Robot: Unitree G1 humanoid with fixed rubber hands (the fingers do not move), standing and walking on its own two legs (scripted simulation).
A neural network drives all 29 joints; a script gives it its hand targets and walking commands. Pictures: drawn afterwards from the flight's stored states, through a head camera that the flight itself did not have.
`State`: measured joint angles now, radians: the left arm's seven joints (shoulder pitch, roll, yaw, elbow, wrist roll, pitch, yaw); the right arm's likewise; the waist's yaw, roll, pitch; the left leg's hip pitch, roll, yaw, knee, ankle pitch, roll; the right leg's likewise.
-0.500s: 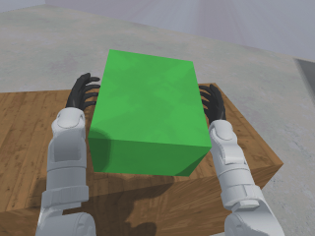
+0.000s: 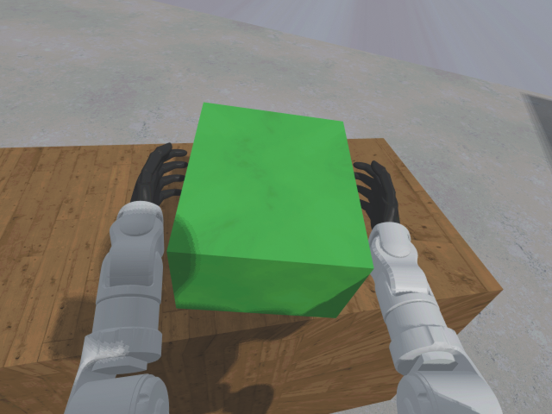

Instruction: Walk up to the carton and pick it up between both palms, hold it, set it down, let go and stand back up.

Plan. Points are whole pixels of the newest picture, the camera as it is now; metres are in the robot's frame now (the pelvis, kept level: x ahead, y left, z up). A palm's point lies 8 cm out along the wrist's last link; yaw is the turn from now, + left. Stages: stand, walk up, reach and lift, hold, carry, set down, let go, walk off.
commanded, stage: set down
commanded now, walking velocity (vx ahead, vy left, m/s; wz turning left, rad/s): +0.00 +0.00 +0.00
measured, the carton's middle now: (267, 206) +0.42 +0.01 +0.10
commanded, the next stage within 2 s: none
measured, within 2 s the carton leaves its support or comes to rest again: rests again in 1.96 s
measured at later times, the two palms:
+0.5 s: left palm (157, 207) +0.40 +0.17 +0.11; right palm (375, 219) +0.39 -0.16 +0.11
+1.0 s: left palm (165, 212) +0.41 +0.17 +0.09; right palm (372, 220) +0.41 -0.17 +0.09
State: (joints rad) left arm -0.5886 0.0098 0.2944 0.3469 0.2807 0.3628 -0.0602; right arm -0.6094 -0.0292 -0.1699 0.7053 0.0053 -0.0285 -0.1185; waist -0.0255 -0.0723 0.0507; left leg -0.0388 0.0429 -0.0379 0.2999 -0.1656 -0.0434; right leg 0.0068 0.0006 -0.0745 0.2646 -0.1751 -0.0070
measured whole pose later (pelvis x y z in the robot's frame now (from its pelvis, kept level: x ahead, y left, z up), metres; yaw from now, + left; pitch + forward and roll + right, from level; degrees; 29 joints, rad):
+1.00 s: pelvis +0.01 +0.00 +0.00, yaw -3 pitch +3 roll +0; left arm -0.71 0.00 0.40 0.77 0.29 0.11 -0.01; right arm -0.73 -0.01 -0.44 0.95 -0.24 -0.14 -0.02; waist 0.03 -0.05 -0.02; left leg -0.18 0.05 0.01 0.29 -0.16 -0.04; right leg -0.16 0.00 -0.03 0.27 -0.16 0.00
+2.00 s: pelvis +0.02 +0.01 +0.00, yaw -3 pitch +10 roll +0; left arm -0.73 0.00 0.45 0.98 0.29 -0.13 0.02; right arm -0.75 -0.01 -0.54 1.04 -0.35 -0.27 0.00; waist 0.03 -0.03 -0.07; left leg -0.33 0.04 0.01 0.31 -0.16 -0.03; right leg -0.30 0.00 -0.03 0.28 -0.15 0.00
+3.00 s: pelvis +0.01 +0.01 +0.00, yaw -3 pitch +11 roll +0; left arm -0.74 -0.04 0.53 0.96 0.36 -0.19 0.00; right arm -0.73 0.00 -0.61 1.01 -0.40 -0.34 0.03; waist 0.04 -0.02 -0.04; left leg -0.35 0.04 0.02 0.32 -0.16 -0.02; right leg -0.34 -0.01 -0.02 0.30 -0.16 0.01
